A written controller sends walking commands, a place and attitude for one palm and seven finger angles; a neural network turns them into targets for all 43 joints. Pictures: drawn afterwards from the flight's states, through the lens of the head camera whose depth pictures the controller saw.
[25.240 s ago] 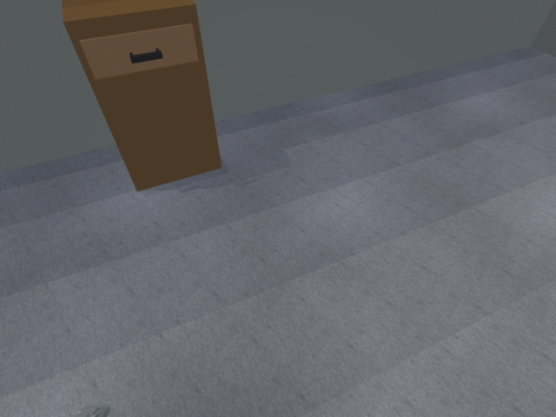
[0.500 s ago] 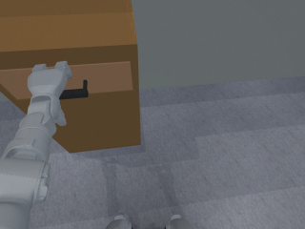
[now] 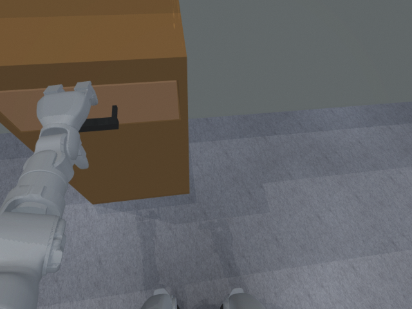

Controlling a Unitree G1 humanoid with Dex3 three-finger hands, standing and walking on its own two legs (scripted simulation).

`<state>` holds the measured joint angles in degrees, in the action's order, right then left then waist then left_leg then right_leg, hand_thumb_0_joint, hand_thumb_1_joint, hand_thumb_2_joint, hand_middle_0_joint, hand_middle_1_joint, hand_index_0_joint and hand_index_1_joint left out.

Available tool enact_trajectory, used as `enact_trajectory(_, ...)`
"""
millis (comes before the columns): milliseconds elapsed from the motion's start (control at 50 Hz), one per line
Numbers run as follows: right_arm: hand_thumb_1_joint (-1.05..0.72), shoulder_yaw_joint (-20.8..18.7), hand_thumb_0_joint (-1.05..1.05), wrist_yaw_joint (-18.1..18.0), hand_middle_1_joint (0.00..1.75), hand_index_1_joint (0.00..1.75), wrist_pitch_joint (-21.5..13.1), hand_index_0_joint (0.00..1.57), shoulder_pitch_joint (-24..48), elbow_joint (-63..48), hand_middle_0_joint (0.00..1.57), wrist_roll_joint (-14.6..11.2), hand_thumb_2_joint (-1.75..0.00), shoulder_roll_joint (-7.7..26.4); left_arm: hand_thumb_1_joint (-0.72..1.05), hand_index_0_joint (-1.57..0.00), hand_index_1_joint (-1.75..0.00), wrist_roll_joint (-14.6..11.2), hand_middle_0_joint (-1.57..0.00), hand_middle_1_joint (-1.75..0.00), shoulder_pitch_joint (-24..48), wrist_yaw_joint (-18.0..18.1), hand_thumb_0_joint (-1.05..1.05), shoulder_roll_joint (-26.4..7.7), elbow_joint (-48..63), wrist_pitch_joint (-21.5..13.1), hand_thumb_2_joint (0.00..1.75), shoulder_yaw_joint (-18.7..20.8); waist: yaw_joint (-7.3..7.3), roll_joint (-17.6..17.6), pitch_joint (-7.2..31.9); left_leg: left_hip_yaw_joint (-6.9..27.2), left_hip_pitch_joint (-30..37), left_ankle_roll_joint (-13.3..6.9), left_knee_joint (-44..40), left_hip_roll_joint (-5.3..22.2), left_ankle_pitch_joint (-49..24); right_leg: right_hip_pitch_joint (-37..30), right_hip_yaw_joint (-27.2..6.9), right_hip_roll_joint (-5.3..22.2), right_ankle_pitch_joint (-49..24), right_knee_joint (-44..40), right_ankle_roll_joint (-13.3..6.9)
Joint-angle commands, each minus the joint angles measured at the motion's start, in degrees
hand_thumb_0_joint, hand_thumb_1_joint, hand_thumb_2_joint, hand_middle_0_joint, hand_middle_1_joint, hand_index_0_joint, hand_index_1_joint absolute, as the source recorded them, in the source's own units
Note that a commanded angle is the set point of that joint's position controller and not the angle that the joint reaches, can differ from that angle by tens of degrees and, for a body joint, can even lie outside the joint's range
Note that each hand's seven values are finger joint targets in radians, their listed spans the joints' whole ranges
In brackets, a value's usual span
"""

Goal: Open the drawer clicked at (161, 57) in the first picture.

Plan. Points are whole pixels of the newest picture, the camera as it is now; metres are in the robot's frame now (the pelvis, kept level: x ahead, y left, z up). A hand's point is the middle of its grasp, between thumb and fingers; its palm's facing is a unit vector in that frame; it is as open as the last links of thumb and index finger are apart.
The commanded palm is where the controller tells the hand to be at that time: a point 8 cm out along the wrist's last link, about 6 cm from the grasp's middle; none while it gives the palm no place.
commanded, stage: lower the fingers behind the handle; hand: left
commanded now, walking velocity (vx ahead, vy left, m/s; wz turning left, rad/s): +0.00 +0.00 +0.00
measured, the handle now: (93, 118) +0.55 +0.24 -0.04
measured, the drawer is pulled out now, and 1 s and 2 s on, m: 0.00 0.00 0.00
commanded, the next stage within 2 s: lift the fingers back up to retry in 1.50 s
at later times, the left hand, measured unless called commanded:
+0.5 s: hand (82, 135) +0.49 +0.25 -0.02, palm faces -0.08 -0.04 -1.00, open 13.9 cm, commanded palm +0.48 +0.23 +0.03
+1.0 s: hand (83, 137) +0.49 +0.25 -0.03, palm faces -0.05 +0.00 -1.00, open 13.9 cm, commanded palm +0.48 +0.22 -0.01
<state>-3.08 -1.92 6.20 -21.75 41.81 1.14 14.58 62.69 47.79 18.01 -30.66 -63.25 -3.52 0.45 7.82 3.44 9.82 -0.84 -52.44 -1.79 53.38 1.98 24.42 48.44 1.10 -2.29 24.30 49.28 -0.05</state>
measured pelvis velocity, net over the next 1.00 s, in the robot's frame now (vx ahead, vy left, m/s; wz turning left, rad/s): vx -0.03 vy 0.00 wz -0.01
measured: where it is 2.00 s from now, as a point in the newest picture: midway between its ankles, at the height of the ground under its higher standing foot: outside the picture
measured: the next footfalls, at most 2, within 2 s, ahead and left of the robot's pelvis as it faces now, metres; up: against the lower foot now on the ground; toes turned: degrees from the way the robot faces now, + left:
none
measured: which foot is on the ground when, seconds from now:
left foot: down 0.00-1.00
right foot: down 0.00-1.00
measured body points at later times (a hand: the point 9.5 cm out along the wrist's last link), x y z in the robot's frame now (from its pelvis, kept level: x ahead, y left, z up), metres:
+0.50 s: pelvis -0.01 +0.00 -0.02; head +0.13 +0.01 +0.41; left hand +0.49 +0.25 +0.03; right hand -0.02 -0.27 -0.14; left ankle +0.00 +0.10 -0.68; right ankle -0.02 -0.13 -0.68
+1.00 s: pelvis -0.03 +0.00 -0.04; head +0.11 +0.02 +0.39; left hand +0.48 +0.24 +0.02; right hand -0.03 -0.27 -0.16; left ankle +0.00 +0.10 -0.68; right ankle -0.02 -0.13 -0.68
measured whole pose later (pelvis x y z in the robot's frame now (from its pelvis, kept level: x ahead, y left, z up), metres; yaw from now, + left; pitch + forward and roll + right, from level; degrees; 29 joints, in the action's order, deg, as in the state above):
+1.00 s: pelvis -0.03 +0.00 -0.04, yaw +0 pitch +28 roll -4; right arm -1.5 -1.2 5.1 -20.8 40.7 1.9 14.3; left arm 63.8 53.4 20.8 -32.8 -66.8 -2.1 -0.9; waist 8.8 3.7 11.1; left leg 0.2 -66.5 -2.0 65.7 2.2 27.2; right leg 62.3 2.1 -2.4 27.5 61.9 0.0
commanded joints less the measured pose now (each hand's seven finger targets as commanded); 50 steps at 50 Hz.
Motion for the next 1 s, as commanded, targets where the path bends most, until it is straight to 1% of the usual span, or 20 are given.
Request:
enact_trajectory(0, -0.9, -3.23, 0.0, -0.72, 0.3, 0.3, -0.72, 0.2, -9.47, -1.92, 0.2, 0.13, -0.9, 9.95, -0.5, -0.3, -1.2, 0.23, -0.3, -1.2, 24.71, 2.77, 0.0, -14.37, 10.09, -0.08, 0.3, 2.77, 1.24, 3.42, 24.18, 1.38, 22.56, -0.69, -2.96, -1.51, -27.07, -5.75, 1.08, -2.52, -20.94, -4.23, -1.43)
enact_trajectory(40, -0.9, -3.01, 0.0, -0.69, 0.3, 0.3, -0.54, 0.2, -9.22, -1.9, 0.2, 0.32, -0.9, 10.23, -0.5, -0.3, -1.2, -0.12, -0.3, -1.2, 23.65, 2.47, 0.0, -16.18, 9.31, -0.21, 0.3, 4.2, 0.68, 3.05, 24.33, 1.29, 21.02, -0.75, -2.63, -1.71, -26.58, -6.71, 0.89, -2.41, -21.46, -3.59, -1.63)
enact_trajectory(120, -0.9, -3.2, 0.0, -0.6, 0.3, 0.3, -0.77, 0.2, -9.12, -2.28, 0.2, 0.48, -0.9, 9.8, -0.5, -0.3, -1.2, 0.73, -0.3, -1.2, 22.67, 3.04, 0.0, -13.85, 9.85, -0.88, 0.3, 2.88, 0.56, 4.13, 25.47, 1.52, 21.44, -0.52, -1.46, -1.59, -27.26, -4.66, 1.16, -2.58, -20.69, -2.41, -1.72)
enact_trajectory(140, -0.9, -3.29, 0.0, -0.48, 0.3, 0.3, -0.93, 0.2, -9.19, -2.09, 0.2, 0.56, -0.9, 9.66, -0.5, -0.3, -1.2, 0.49, -0.3, -1.2, 23.92, 3.09, 0.0, -12.77, 9.85, -1.05, 0.3, 2.32, 1.38, 3.68, 25.08, 1.76, 21.47, -0.6, -1.14, -1.4, -27.57, -3.7, 1.26, -2.55, -20.64, -2.27, -1.69)
enact_trajectory(200, -0.9, -3.18, 0.0, -0.55, 0.3, 0.3, -0.99, 0.2, -9.24, -2.08, 0.2, 0.65, -0.9, 9.91, -0.5, -0.3, -1.2, 0.86, -0.3, -1.2, 24.32, 4.07, 0.0, -15.11, 10.12, -1.18, 0.3, 3.87, 1.03, 3.71, 25.93, 1.75, 20.06, -0.63, -0.33, -1.44, -26.75, -3.18, 1.14, -2.54, -20.36, -1.37, -1.51)
enact_trajectory(220, -0.9, -3.2, 0.0, -0.45, 0.3, 0.3, -1.1, 0.2, -9.2, -1.92, 0.2, 0.73, -0.9, 9.76, -0.5, -0.3, -1.2, 0.71, -0.3, -1.2, 23.97, 4.18, 0.0, -13.38, 9.08, -0.86, 0.3, 2.74, 1.41, 3.6, 24.99, 1.59, 19.25, -0.65, -0.09, -1.6, -25.98, -3.0, 1.22, -2.52, -20.1, -1.35, -1.58)
enact_trajectory(340, -0.9, -3.02, 0.0, -0.35, 0.3, 0.3, -1.28, 0.2, -9.34, -1.41, 0.2, 1.03, -0.9, 10.04, -0.5, -0.3, -1.2, 1.07, -0.3, -1.2, 25.81, 5.19, 0.0, -15.95, 9.75, -0.3, 0.3, 4.44, 1.34, 4.92, 27.95, 2.12, 19.35, -0.55, 1.63, -1.4, -26.98, -1.48, 1.18, -2.45, -20.32, 0.48, -1.63)
enact_trajectory(360, -0.9, -3.1, 0.0, -0.44, 0.3, 0.3, -1.36, 0.2, -9.48, -1.56, 0.2, 0.99, -0.9, 9.92, -0.5, -0.3, -1.2, 1.33, -0.3, -1.2, 27.11, 5.38, 0.0, -15.18, 10.56, -0.46, 0.3, 3.59, 2.11, 5.48, 28.88, 2.13, 19.89, -0.58, 2.01, -1.26, -27.44, -0.75, 1.19, -2.43, -20.6, 0.65, -1.39)
enact_trajectory(380, -0.9, -3.06, 0.0, -0.28, 0.3, 0.3, -1.38, 0.2, -9.46, -1.28, 0.2, 1.12, -0.9, 10.04, -0.5, -0.3, -1.2, 1.04, -0.3, -1.2, 24.98, 5.3, 0.0, -15.59, 9.42, -0.16, 0.3, 4.34, 1.32, 5.34, 28.12, 1.95, 19.45, -0.56, 2.25, -1.3, -27.28, -1.06, 1.27, -2.48, -20.67, 0.78, -1.5)
enact_trajectory(440, -0.9, -2.82, 0.0, -0.26, 0.3, 0.3, -1.2, 0.2, -9.33, -1.35, 0.2, 1.22, -0.9, 9.99, -0.5, -0.3, -1.2, 1.06, -0.3, -1.2, 24.72, 4.92, 0.0, -15.97, 9.57, 0.09, 0.3, 4.55, 1.2, 5.36, 29.09, 2.14, 18.96, -0.5, 2.72, -1.22, -28.42, -1.24, 1.29, -2.47, -21.59, 1.59, -1.55)
enact_trajectory(480, -0.9, -2.98, 0.0, -0.13, 0.3, 0.3, -1.33, 0.2, -9.41, -1.34, 0.2, 1.18, -0.9, 9.9, -0.5, -0.3, -1.2, 1.16, -0.3, -1.2, 23.67, 4.89, 0.0, -13.73, 9.1, 0.17, 0.3, 3.12, 1.35, 5.82, 27.93, 2.29, 19.26, -0.4, 2.84, -1.05, -27.58, 0.42, 1.64, -2.6, -20.02, 1.49, -1.59)
enact_trajectory(540, -0.9, -2.87, 0.0, -0.1, 0.3, 0.3, -1.23, 0.2, -9.43, -1.24, 0.2, 1.14, -0.9, 10.01, -0.5, -0.3, -1.2, 0.98, -0.3, -1.2, 23.63, 4.62, 0.0, -14.16, 7.94, 0.41, 0.3, 3.39, 1.58, 4.06, 27.24, 2.53, 17.74, -0.5, 3.13, -1.12, -26.38, 0.82, 1.69, -2.59, -19.15, 1.89, -1.62)
enact_trajectory(560, -0.9, -2.79, 0.0, -0.15, 0.3, 0.3, -1.29, 0.2, -9.41, -1.42, 0.2, 0.96, -0.9, 9.8, -0.5, -0.3, -1.2, 1.17, -0.3, -1.2, 24.28, 4.62, 0.0, -12.92, 7.17, 0.45, 0.3, 2.0, 2.4, 4.2, 26.09, 2.3, 16.87, -0.65, 3.23, -1.15, -25.26, 1.68, 1.58, -2.56, -18.74, 1.68, -1.41)
enact_trajectory(600, -0.9, -2.56, 0.0, -0.13, 0.3, 0.3, -1.2, 0.2, -9.51, -1.48, 0.2, 1.02, -0.9, 10.12, -0.5, -0.3, -1.2, 1.05, -0.3, -1.2, 23.37, 4.45, 0.0, -14.63, 6.33, 0.62, 0.3, 3.11, 1.82, 3.28, 25.83, 2.2, 15.1, -0.74, 3.43, -1.3, -23.97, 1.08, 1.49, -2.54, -18.44, 2.06, -1.44)
enact_trajectory(640, -0.9, -2.36, 0.0, -0.18, 0.3, 0.3, -1.16, 0.2, -9.41, -1.39, 0.2, 0.99, -0.9, 10.23, -0.5, -0.3, -1.2, 1.04, -0.3, -1.2, 24.0, 4.04, 0.0, -14.91, 4.87, 0.87, 0.3, 3.0, 2.4, 2.22, 24.3, 2.36, 13.3, -0.88, 3.59, -1.33, -21.94, 1.79, 1.5, -2.46, -17.12, 2.35, -1.53)
enact_trajectory(680, -0.9, -2.33, 0.0, -0.07, 0.3, 0.3, -1.32, 0.2, -9.27, -1.82, 0.2, 0.95, -0.9, 9.99, -0.5, -0.3, -1.2, 1.3, -0.3, -1.2, 22.84, 3.92, 0.0, -12.89, 4.11, 0.84, 0.3, 1.46, 2.14, 4.2, 23.83, 2.25, 13.42, -0.74, 3.93, -1.42, -21.15, 3.62, 1.69, -2.52, -15.65, 2.6, -1.67)
enact_trajectory(700, -0.9, -2.28, 0.0, -0.15, 0.3, 0.3, -1.27, 0.2, -9.39, -1.92, 0.2, 0.96, -0.9, 10.16, -0.5, -0.3, -1.2, 1.54, -0.3, -1.2, 23.95, 4.04, 0.0, -14.39, 4.86, 0.75, 0.3, 2.39, 2.45, 3.28, 24.38, 2.59, 13.29, -0.77, 4.07, -1.12, -21.02, 4.08, 1.81, -2.53, -15.3, 2.98, -1.55)
enact_trajectory(740, -0.9, -2.31, 0.0, -0.05, 0.3, 0.3, -1.36, 0.2, -9.57, -2.06, 0.2, 0.96, -0.9, 9.95, -0.5, -0.3, -1.2, 1.2, -0.3, -1.2, 24.45, 3.64, 0.0, -12.27, 3.85, 0.97, 0.3, 0.86, 3.07, 3.14, 23.88, 2.81, 12.88, -0.77, 4.4, -1.16, -20.77, 4.94, 1.99, -2.5, -14.62, 3.29, -1.62)
enact_trajectory(860, -0.9, -2.19, 0.0, 0.0, 0.3, 0.3, -1.66, 0.2, -9.59, -2.7, 0.2, 0.97, -0.9, 9.94, -0.5, -0.3, -1.2, 0.9, -0.3, -1.2, 23.09, 3.01, 0.0, -11.62, 3.59, 0.92, 0.3, 0.63, 2.74, 3.44, 25.73, 2.87, 12.1, -0.84, 5.79, -1.08, -19.81, 6.37, 2.03, -2.47, -13.77, 4.75, -1.53)
enact_trajectory(980, -0.9, -1.4, 0.0, -0.08, 0.3, 0.3, -1.87, 0.2, -9.18, -2.94, 0.2, 0.53, -0.9, 10.31, -0.5, -0.3, -1.2, 0.93, -0.3, -1.2, 24.01, 2.22, 0.0, -12.97, -0.33, 1.52, 0.3, 0.14, 3.85, 0.77, 20.32, 2.68, 4.78, -1.33, 6.94, -1.4, -12.79, 8.9, 1.83, -2.31, -9.41, 5.4, -1.43)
